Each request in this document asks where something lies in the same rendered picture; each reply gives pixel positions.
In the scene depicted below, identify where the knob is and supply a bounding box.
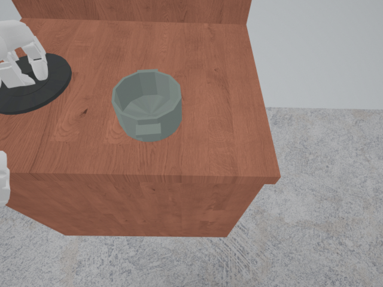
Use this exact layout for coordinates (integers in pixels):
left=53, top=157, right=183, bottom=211
left=16, top=57, right=36, bottom=80

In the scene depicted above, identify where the left robot hand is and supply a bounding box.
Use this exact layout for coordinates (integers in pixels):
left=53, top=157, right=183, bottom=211
left=0, top=20, right=48, bottom=88

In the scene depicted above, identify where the table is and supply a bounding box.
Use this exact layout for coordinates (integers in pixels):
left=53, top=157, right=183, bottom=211
left=0, top=0, right=281, bottom=237

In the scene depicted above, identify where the pot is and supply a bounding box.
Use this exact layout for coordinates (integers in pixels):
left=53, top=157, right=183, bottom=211
left=111, top=69, right=182, bottom=142

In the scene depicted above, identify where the lid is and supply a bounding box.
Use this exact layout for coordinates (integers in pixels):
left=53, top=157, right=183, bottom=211
left=0, top=53, right=72, bottom=115

